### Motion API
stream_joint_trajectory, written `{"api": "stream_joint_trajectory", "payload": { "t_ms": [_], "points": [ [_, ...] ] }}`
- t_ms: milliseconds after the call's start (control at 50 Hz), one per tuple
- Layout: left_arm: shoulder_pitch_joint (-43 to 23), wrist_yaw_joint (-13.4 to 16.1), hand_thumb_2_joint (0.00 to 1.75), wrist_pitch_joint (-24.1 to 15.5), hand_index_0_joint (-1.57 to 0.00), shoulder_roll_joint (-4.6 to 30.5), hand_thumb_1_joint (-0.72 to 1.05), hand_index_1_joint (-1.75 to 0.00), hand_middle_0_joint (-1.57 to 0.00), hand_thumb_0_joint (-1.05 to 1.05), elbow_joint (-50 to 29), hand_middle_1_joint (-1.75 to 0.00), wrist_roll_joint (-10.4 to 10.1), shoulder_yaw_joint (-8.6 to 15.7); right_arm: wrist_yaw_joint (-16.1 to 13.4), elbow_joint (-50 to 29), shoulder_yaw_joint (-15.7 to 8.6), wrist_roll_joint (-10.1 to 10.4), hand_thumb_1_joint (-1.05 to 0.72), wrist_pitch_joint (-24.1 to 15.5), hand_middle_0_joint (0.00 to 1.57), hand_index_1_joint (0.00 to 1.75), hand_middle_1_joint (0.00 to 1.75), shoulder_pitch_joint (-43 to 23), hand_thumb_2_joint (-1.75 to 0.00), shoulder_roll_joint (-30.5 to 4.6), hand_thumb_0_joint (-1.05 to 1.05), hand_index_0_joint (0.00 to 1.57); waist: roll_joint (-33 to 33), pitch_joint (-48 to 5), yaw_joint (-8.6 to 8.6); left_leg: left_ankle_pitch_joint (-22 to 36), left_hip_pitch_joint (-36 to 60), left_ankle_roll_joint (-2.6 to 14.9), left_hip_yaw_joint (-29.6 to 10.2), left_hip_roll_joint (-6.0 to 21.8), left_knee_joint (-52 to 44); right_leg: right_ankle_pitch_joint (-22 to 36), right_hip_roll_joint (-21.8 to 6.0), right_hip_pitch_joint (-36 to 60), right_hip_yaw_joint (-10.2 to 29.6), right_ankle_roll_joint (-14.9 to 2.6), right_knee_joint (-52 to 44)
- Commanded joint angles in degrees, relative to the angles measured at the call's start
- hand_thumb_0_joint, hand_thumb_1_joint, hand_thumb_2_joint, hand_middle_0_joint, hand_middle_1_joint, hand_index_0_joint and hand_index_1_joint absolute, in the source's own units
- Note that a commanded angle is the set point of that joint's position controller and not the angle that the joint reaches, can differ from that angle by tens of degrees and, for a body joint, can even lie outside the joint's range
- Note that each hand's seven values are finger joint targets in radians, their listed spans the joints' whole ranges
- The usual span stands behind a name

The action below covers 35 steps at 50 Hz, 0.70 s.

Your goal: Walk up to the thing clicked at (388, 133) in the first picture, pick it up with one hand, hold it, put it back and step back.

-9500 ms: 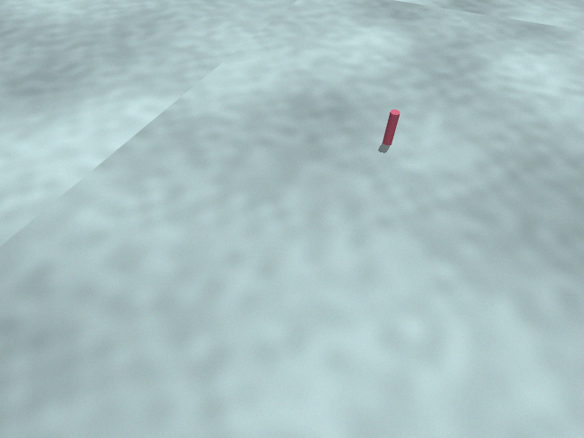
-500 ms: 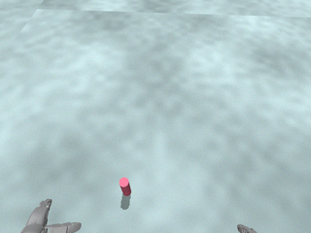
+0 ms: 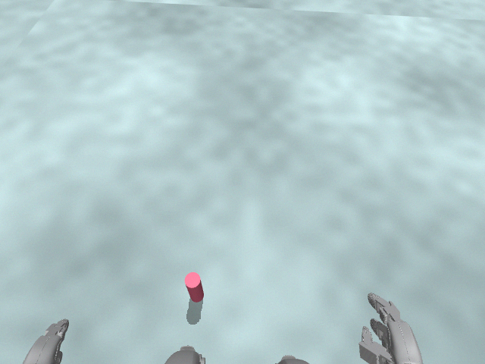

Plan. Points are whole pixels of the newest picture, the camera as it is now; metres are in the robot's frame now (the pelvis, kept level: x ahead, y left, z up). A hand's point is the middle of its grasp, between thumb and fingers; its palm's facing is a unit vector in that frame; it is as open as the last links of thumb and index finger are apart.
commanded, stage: go down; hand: left
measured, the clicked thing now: (195, 288) +0.40 +0.14 -0.62
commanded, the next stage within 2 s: none
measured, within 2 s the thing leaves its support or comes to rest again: neither
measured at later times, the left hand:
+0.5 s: hand out of the picture +0.13 +0.26 -0.14, palm faces +0.04 -0.95 -0.29, open 17.0 cm
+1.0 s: hand (102, 309) +0.26 +0.30 -0.25, palm faces +0.00 -0.99 -0.14, open 17.5 cm
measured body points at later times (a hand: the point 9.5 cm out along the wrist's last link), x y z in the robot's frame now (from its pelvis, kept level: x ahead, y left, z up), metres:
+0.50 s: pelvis -0.02 +0.00 -0.03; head +0.06 +0.02 +0.41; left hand +0.13 +0.31 -0.11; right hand +0.14 -0.25 -0.11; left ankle +0.00 +0.13 -0.68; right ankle -0.03 -0.14 -0.68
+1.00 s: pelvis -0.06 +0.00 -0.17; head +0.11 +0.02 +0.24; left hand +0.26 +0.35 -0.23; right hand +0.08 -0.27 -0.29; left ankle +0.00 +0.12 -0.68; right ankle -0.03 -0.14 -0.68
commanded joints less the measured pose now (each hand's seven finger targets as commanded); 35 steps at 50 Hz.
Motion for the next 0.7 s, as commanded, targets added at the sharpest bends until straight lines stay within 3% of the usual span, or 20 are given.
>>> {"api": "stream_joint_trajectory", "payload": {
  "t_ms": [0,60,80,100,120,240,280,380,420,480,520,600,620,680],
  "points": [
    [1.8,0.4,0.11,-0.2,-0.04,10.5,-0.46,-0.07,-0.06,0.00,-10.8,-0.05,-0.2,4.5,-1.1,-8.2,-3.5,0.0,-0.79,-3.2,0.20,0.30,0.30,0.9,-0.87,-8.1,0.00,0.20,2.5,-11.6,-0.40,22.1,9.4,1.42,0.1,-1.0,-4.5,20.3,2.0,1.4,-1.1,-1.75,-4.4],
    [2.2,0.5,0.09,-0.1,-0.04,11.9,-0.47,-0.07,-0.07,0.00,-13.3,-0.05,-0.4,6.0,-1.4,-9.0,-3.6,-0.2,-0.80,-3.6,0.20,0.30,0.30,0.8,-0.88,-7.7,0.00,0.20,2.8,-13.2,0.15,22.7,8.0,1.62,0.0,-1.0,-2.5,20.9,2.0,0.3,-1.0,-1.68,-3.1],
    [3.9,0.3,0.11,-0.1,-0.04,10.4,-0.45,-0.07,-0.06,0.00,-12.7,-0.05,-0.5,5.0,-1.4,-9.2,-3.5,-0.2,-0.80,-3.6,0.20,0.30,0.30,1.1,-0.88,-7.6,0.00,0.20,2.1,-13.3,-0.48,22.5,8.0,1.67,0.3,-1.0,-2.0,21.0,2.1,0.0,-0.8,-1.63,-2.7],
    [2.6,0.3,0.11,-0.2,-0.04,12.1,-0.47,-0.07,-0.06,0.00,-14.3,-0.05,-0.6,6.1,-1.5,-9.2,-3.5,-0.3,-0.81,-3.8,0.20,0.30,0.30,0.6,-0.88,-7.7,0.00,0.20,2.7,-14.2,-0.16,22.5,7.5,1.71,0.0,-1.0,-1.7,20.7,2.1,-0.7,-0.8,-1.72,-2.4],
    [3.3,0.2,0.10,-0.3,-0.04,11.6,-0.45,-0.07,-0.06,0.00,-14.9,-0.05,-0.7,6.0,-1.6,-9.6,-3.5,-0.3,-0.81,-3.9,0.20,0.30,0.30,1.0,-0.88,-7.6,0.00,0.20,3.5,-14.6,-0.41,22.5,7.7,1.67,-0.1,-1.0,-1.5,20.7,2.0,-0.6,-0.8,-1.80,-2.0],
    [5.4,0.0,0.10,-0.6,-0.03,12.1,-0.44,-0.06,-0.05,0.00,-16.3,-0.04,-1.3,7.6,-2.0,-10.4,-3.3,-0.3,-0.82,-4.3,0.20,0.30,0.30,0.5,-0.88,-7.1,0.00,0.20,3.5,-12.9,0.29,16.6,3.4,1.48,0.0,-1.3,-0.8,15.7,2.2,-2.6,-1.0,-2.11,-1.4],
    [6.5,-0.2,0.10,-0.8,-0.03,11.2,-0.44,-0.06,-0.05,0.00,-16.6,-0.04,-1.3,6.9,-2.1,-10.8,-3.5,-0.4,-0.82,-4.4,0.20,0.30,0.30,0.5,-0.88,-7.0,0.00,0.20,3.2,-13.5,0.01,16.0,3.1,1.54,-0.1,-1.3,-0.3,15.3,2.3,-3.0,-1.0,-2.09,-1.0],
    [6.6,-0.4,0.10,-1.6,-0.03,11.6,-0.45,-0.06,-0.05,0.00,-17.4,-0.04,-2.0,7.7,-2.3,-11.1,-3.4,-0.4,-0.82,-5.0,0.20,0.30,0.30,0.3,-0.88,-7.0,0.00,0.20,3.8,-12.3,-0.12,12.4,1.0,1.52,-0.1,-1.3,0.1,12.0,2.4,-5.3,-1.1,-2.30,-0.4],
    [3.6,-0.5,0.10,-2.5,-0.03,11.5,-0.44,-0.06,-0.04,0.00,-16.9,-0.05,-2.0,7.2,-2.4,-10.8,-3.3,-0.5,-0.82,-5.4,0.20,0.30,0.30,0.6,-0.88,-7.2,0.00,0.20,3.5,-11.7,-1.32,11.7,0.4,1.59,-0.3,-1.1,0.8,11.6,2.4,-6.7,-1.1,-2.27,0.4],
    [-4.8,-0.8,0.10,-6.2,-0.03,13.4,-0.48,-0.06,-0.04,0.00,-11.3,-0.05,-2.5,8.9,-2.4,-9.7,-2.9,-0.7,-0.83,-6.7,0.20,0.30,0.30,-0.1,-0.88,-7.6,0.00,0.20,2.1,-8.0,-2.57,5.5,-6.0,1.89,-0.3,-1.0,3.9,6.2,2.3,-12.7,-0.8,-2.20,3.3],
    [-10.5,-2.2,0.09,-10.2,-0.04,14.7,-0.49,-0.06,-0.05,0.00,-8.0,-0.05,-3.3,10.3,-2.3,-8.9,-3.2,-0.8,-0.84,-7.6,0.20,0.30,0.30,-0.2,-0.88,-7.9,0.00,0.20,2.3,-8.7,-2.99,2.5,-9.3,2.01,0.0,-1.1,6.8,3.5,2.0,-16.5,-0.2,-2.30,6.0],
    [-18.1,-7.6,0.08,-18.8,-0.06,16.9,-0.54,-0.07,-0.06,0.00,-6.7,-0.06,-5.5,11.1,-1.5,-7.7,-4.0,-0.9,-0.88,-9.5,0.20,0.30,0.30,0.7,-0.89,-9.2,0.00,0.20,6.3,-16.7,-2.66,0.3,-10.8,1.65,-1.1,-0.8,11.4,1.6,1.6,-23.3,0.6,-2.69,13.1],
    [-18.6,-8.8,0.09,-20.7,-0.06,19.3,-0.54,-0.08,-0.07,0.00,-6.2,-0.08,-6.0,13.1,-1.4,-7.2,-4.2,-0.8,-0.90,-9.7,0.20,0.30,0.30,0.7,-0.90,-9.8,0.00,0.20,6.9,-19.9,-1.93,1.0,-10.8,1.54,-1.7,-0.7,12.5,2.1,1.6,-24.2,0.6,-2.69,14.8],
    [-21.0,-11.4,0.06,-24.9,-0.07,21.4,-0.59,-0.06,-0.07,0.00,0.4,-0.06,-6.7,15.0,-0.8,-5.5,-3.8,-0.7,-0.88,-9.2,0.20,0.30,0.30,0.9,-0.89,-10.6,0.00,0.20,7.7,-22.3,-0.60,2.8,-13.6,1.18,-2.5,-0.7,16.0,2.8,1.7,-29.6,-0.2,-2.96,19.8]
  ]
}}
